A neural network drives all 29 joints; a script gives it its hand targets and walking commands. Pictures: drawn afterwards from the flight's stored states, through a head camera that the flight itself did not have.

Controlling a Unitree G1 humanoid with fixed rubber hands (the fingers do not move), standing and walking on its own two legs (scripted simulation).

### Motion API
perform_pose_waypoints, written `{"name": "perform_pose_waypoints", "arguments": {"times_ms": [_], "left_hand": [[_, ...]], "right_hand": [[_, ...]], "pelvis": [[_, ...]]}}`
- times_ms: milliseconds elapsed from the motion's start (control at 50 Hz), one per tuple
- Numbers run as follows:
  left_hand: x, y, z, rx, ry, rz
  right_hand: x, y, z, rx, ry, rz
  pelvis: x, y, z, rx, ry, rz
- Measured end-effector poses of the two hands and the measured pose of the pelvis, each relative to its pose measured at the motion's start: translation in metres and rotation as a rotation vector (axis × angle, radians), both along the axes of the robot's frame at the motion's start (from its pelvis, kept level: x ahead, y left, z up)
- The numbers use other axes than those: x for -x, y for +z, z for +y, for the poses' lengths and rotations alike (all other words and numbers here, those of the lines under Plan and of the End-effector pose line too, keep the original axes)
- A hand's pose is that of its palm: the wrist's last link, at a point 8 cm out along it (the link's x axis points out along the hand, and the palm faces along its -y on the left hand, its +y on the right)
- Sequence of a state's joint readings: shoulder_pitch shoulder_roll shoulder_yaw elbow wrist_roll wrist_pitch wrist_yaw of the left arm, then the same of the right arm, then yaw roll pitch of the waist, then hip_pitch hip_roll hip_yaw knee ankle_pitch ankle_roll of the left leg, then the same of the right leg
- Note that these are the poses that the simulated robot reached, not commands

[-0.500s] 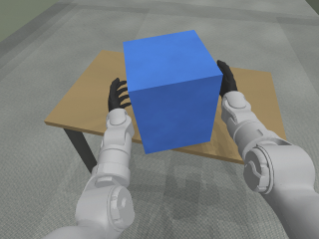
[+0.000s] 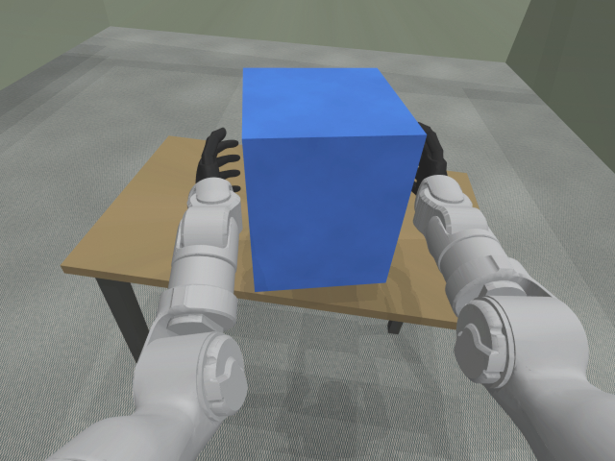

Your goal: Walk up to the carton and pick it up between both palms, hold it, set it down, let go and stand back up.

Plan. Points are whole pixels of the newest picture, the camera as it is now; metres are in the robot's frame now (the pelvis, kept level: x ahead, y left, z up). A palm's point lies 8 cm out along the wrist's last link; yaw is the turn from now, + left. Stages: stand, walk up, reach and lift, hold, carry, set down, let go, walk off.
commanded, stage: reach and lift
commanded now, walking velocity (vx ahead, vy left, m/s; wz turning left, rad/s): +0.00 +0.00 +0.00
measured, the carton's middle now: (316, 178) +0.46 +0.04 +0.16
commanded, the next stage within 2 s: hold in 1.92 s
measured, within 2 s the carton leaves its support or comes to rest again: neither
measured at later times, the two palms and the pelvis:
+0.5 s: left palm (212, 159) +0.40 +0.17 +0.22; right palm (438, 169) +0.40 -0.11 +0.23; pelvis +0.01 +0.02 +0.00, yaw +0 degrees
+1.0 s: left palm (211, 138) +0.40 +0.17 +0.25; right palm (452, 158) +0.38 -0.11 +0.26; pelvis +0.01 +0.04 +0.00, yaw -1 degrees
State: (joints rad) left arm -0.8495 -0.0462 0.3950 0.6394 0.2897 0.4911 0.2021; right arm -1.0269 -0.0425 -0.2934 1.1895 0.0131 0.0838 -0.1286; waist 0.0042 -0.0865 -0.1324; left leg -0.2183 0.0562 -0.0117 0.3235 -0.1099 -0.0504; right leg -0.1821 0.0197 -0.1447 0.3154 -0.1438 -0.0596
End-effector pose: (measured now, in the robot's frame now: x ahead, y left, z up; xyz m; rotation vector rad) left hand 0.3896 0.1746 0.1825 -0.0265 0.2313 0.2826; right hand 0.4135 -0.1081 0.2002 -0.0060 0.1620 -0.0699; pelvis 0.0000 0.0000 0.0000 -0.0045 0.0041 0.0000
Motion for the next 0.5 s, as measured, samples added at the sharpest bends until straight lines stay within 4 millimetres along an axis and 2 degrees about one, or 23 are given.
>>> {"name": "perform_pose_waypoints", "arguments": {"times_ms": [260, 500], "left_hand": [[-0.009, 0.024, -0.001, -0.054, -0.052, -0.003], [-0.012, 0.034, 0.0, -0.077, -0.107, -0.006]], "right_hand": [[0.005, 0.015, -0.001, -0.037, -0.056, -0.019], [0.017, 0.03, 0.0, -0.05, -0.115, -0.047]], "pelvis": [[-0.005, 0.001, 0.012, 0.005, -0.003, -0.035], [-0.011, -0.001, 0.024, 0.012, 0.002, -0.095]]}}
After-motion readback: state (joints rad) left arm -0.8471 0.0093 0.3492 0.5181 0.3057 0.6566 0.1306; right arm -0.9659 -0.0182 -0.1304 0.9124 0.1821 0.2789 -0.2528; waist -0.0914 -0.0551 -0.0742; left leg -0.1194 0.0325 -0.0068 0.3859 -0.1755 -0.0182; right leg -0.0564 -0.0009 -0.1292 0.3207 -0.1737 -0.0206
